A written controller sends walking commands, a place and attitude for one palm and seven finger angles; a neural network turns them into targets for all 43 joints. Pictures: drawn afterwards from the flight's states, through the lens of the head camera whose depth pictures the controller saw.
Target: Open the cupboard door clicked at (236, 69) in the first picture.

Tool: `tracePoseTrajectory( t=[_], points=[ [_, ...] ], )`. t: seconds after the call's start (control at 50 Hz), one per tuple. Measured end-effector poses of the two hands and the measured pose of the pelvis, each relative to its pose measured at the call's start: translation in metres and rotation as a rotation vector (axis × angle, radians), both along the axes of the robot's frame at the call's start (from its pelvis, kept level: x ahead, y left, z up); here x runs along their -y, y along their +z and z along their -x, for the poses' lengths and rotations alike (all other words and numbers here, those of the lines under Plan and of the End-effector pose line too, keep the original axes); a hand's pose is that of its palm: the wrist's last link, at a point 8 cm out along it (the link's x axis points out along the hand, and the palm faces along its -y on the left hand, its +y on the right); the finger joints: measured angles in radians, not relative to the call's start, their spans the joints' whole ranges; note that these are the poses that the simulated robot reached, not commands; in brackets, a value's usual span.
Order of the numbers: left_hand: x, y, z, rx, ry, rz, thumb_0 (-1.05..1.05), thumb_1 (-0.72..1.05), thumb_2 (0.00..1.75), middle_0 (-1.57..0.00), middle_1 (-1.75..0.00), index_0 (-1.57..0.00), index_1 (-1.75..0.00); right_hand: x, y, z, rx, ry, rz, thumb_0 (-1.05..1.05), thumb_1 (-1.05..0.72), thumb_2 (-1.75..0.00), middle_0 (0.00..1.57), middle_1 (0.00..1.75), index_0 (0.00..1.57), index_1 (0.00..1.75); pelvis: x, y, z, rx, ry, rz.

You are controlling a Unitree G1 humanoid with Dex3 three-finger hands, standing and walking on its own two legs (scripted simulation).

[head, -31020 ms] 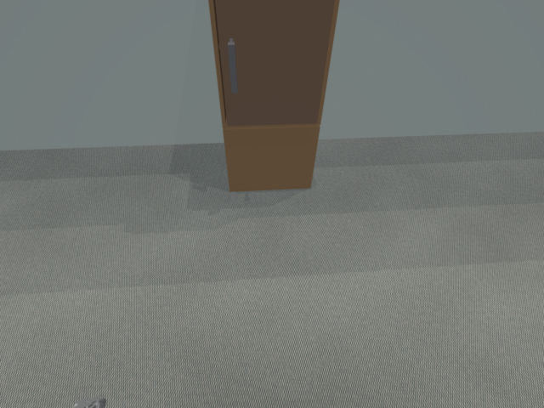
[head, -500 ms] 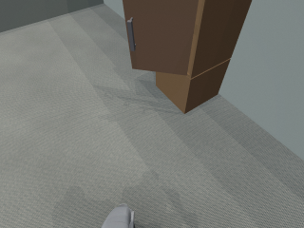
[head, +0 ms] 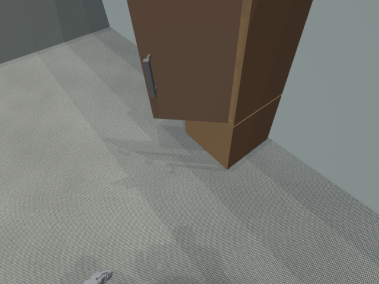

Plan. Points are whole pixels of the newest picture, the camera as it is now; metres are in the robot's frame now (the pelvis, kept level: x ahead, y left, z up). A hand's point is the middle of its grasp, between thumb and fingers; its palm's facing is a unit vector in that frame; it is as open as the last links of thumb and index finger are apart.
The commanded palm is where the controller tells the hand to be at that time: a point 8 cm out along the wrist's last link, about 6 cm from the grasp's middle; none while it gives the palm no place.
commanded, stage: take the last steps up to it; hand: left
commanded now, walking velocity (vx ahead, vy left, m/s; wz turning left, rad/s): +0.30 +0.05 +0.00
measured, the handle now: (151, 76) +0.89 +0.21 -0.07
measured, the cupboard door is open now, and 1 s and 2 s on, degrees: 43 43 43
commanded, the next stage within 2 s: come to a stop and stand still in 0.54 s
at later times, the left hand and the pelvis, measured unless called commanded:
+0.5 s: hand out of the picture +0.10 +0.18 -0.18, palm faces +0.13 -0.98 -0.14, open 7.4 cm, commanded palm none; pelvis +0.20 +0.03 -0.02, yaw +2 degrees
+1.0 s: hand (130, 197) +0.38 +0.22 -0.17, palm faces +0.02 -0.97 -0.22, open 7.4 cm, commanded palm none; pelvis +0.31 +0.03 +0.00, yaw +1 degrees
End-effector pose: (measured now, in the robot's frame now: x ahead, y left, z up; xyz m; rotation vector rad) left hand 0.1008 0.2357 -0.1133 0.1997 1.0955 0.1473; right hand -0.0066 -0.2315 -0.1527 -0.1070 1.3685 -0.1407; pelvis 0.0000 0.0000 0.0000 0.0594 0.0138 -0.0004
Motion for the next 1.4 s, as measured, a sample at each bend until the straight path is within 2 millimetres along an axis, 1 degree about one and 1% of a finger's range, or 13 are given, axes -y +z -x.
tracePoseTrajectory(
  t=[0.08, 0.16, 0.28, 0.4, 0.48, 0.52, 0.62, 0.74, 0.82, 0.92, 1.12, 1.22, 1.4],
  points=[
    [0.015, -0.004, -0.037, 0.029, -0.022, -0.008, 0.00, 0.91, 0.90, -0.19, -0.30, -0.20, -0.30, 0.008, -0.012, -0.007, -0.081, -0.025, -0.025, 0.00, -0.91, -0.90, 0.20, 0.29, 0.19, 0.30, 0.012, -0.008, -0.033, 0.007, -0.005, 0.017],
    [0.025, -0.004, -0.031, -0.045, 0.023, 0.010, 0.00, 0.91, 0.89, -0.20, -0.30, -0.20, -0.30, 0.013, 0.000, -0.045, -0.079, -0.025, -0.021, 0.01, -0.91, -0.90, 0.20, 0.29, 0.19, 0.30, 0.017, 0.003, -0.062, 0.012, -0.002, 0.022],
    [0.015, -0.005, -0.004, -0.219, 0.099, 0.008, -0.01, 0.95, 0.89, -0.20, -0.30, -0.20, -0.30, 0.009, 0.015, -0.133, 0.008, 0.012, -0.017, 0.01, -0.91, -0.90, 0.20, 0.29, 0.19, 0.30, 0.015, 0.013, -0.107, 0.001, 0.020, 0.029],
    [0.014, -0.018, 0.017, -0.394, 0.177, 0.074, 0.00, 0.92, 0.89, -0.20, -0.30, -0.20, -0.30, -0.011, 0.017, -0.233, 0.093, 0.099, -0.004, 0.01, -0.91, -0.90, 0.20, 0.29, 0.19, 0.30, -0.005, 0.007, -0.156, 0.009, 0.039, 0.041],
    [0.005, -0.036, 0.012, -0.489, 0.207, 0.121, 0.01, 0.91, 0.89, -0.20, -0.30, -0.20, -0.30, -0.032, 0.011, -0.299, 0.185, 0.140, 0.031, 0.00, -0.91, -0.90, 0.20, 0.29, 0.19, 0.30, -0.029, -0.010, -0.196, 0.016, 0.033, 0.059],
    [-0.003, -0.046, -0.002, -0.512, 0.198, 0.130, 0.01, 0.91, 0.89, -0.20, -0.30, -0.20, -0.30, -0.040, 0.008, -0.318, 0.219, 0.135, 0.051, 0.00, -0.91, -0.90, 0.20, 0.29, 0.19, 0.30, -0.037, -0.017, -0.209, 0.022, 0.031, 0.051],
    [-0.024, -0.043, -0.084, -0.392, 0.148, 0.102, 0.01, 0.91, 0.89, -0.20, -0.30, -0.20, -0.30, -0.055, 0.011, -0.327, 0.189, 0.109, 0.045, 0.00, -0.91, -0.90, 0.20, 0.29, 0.19, 0.30, -0.046, -0.009, -0.234, 0.012, 0.011, 0.033],
    [-0.041, -0.026, -0.188, -0.207, 0.084, 0.023, 0.02, 0.94, 0.89, -0.20, -0.30, -0.20, -0.30, -0.048, 0.010, -0.320, 0.105, 0.057, 0.040, -0.01, -0.94, -0.90, 0.20, 0.30, 0.20, 0.30, -0.044, 0.000, -0.265, 0.003, 0.007, 0.027],
    [-0.040, -0.023, -0.229, -0.152, 0.053, -0.016, 0.02, 0.94, 0.90, -0.19, -0.30, -0.20, -0.30, -0.044, -0.002, -0.316, 0.030, 0.020, 0.010, 0.00, -0.93, -0.90, 0.20, 0.30, 0.20, 0.30, -0.034, -0.005, -0.286, 0.007, -0.002, 0.016],
    [-0.031, -0.019, -0.260, -0.149, 0.024, -0.009, 0.01, 0.92, 0.90, -0.20, -0.30, -0.20, -0.30, -0.040, -0.001, -0.315, -0.029, -0.024, -0.002, 0.00, -0.92, -0.90, 0.20, 0.29, 0.19, 0.30, -0.030, -0.002, -0.304, 0.001, 0.013, 0.036],
    [-0.028, -0.031, -0.274, -0.150, 0.056, 0.034, 0.01, 0.91, 0.89, -0.20, -0.30, -0.20, -0.30, -0.036, 0.008, -0.316, -0.061, -0.007, 0.060, 0.00, -0.91, -0.90, 0.20, 0.29, 0.19, 0.30, -0.033, -0.003, -0.307, 0.002, 0.020, 0.040],
    [-0.023, -0.029, -0.259, -0.168, 0.073, 0.010, 0.01, 0.90, 0.89, -0.20, -0.30, -0.20, -0.30, -0.028, 0.001, -0.325, -0.035, 0.010, 0.038, 0.00, -0.90, -0.90, 0.20, 0.29, 0.20, 0.30, -0.022, -0.006, -0.303, -0.007, 0.020, 0.033],
    [-0.016, -0.027, -0.219, -0.200, 0.052, -0.022, 0.01, 0.90, 0.89, -0.20, -0.30, -0.20, -0.30, -0.026, 0.000, -0.366, 0.166, 0.019, 0.003, 0.00, -0.91, -0.90, 0.20, 0.29, 0.19, 0.30, -0.019, -0.010, -0.296, 0.023, 0.008, 0.049]
  ],
)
